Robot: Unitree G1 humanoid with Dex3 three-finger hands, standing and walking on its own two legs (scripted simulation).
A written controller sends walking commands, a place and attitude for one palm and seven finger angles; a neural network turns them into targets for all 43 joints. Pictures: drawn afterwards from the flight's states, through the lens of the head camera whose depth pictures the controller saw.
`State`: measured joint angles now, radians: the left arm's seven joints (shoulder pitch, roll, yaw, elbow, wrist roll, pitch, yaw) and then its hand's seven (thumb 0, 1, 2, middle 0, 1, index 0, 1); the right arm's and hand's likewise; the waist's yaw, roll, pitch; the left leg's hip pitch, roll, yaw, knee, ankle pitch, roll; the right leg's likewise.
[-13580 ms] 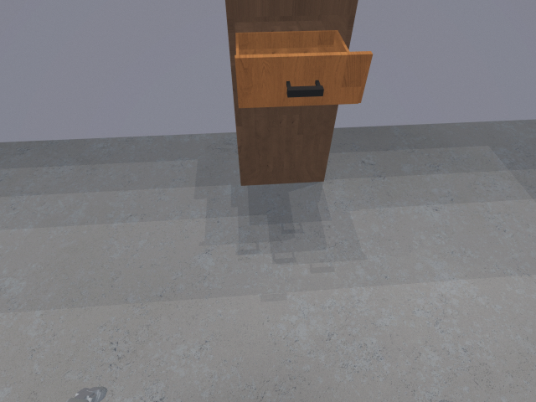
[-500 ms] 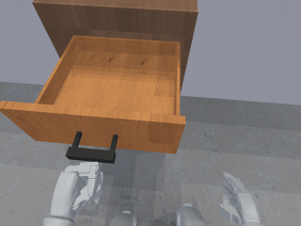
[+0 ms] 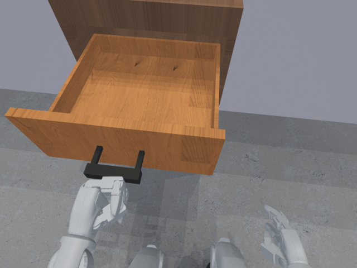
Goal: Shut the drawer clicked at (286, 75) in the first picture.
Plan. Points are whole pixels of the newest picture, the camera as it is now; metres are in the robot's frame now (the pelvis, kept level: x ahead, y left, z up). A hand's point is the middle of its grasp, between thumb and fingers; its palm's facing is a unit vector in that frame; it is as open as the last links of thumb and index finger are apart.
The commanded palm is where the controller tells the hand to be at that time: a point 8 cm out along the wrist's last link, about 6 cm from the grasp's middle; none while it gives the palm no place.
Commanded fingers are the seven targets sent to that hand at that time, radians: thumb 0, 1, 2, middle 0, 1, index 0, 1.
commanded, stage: push the drawer shut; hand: left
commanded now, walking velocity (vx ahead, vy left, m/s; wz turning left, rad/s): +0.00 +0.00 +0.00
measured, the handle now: (116, 163) +0.31 +0.14 +0.07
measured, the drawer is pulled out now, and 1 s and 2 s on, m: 0.29 0.17 0.04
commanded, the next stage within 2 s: none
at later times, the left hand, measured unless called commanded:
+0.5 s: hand (133, 172) +0.30 +0.11 +0.06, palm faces -0.11 -0.99 -0.06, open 2.9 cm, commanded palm +0.30 +0.16 +0.07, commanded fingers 0.00 0.90 0.90 -1.40 -1.60 -1.40 -1.60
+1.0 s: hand (139, 147) +0.35 +0.11 +0.06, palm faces -0.10 -0.99 -0.06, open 2.9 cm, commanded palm +0.36 +0.16 +0.07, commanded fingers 0.00 0.90 0.90 -1.40 -1.60 -1.40 -1.60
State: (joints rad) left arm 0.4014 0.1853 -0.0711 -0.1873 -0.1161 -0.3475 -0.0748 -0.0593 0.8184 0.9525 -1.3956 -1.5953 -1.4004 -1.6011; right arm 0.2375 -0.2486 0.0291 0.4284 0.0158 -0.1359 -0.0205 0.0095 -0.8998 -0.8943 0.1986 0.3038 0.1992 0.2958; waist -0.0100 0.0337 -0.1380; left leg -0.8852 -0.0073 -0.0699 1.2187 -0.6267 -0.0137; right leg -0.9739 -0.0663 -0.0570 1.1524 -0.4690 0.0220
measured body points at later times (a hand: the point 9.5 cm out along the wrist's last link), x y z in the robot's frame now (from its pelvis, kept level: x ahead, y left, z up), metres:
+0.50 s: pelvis -0.01 +0.00 +0.01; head +0.06 +0.00 +0.46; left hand +0.30 +0.16 +0.07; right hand +0.15 -0.24 -0.08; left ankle -0.02 +0.13 -0.64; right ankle +0.05 -0.14 -0.64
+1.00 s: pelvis -0.01 +0.00 +0.02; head +0.08 -0.01 +0.46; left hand +0.35 +0.16 +0.07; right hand +0.13 -0.25 -0.09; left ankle -0.02 +0.13 -0.64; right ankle +0.05 -0.14 -0.64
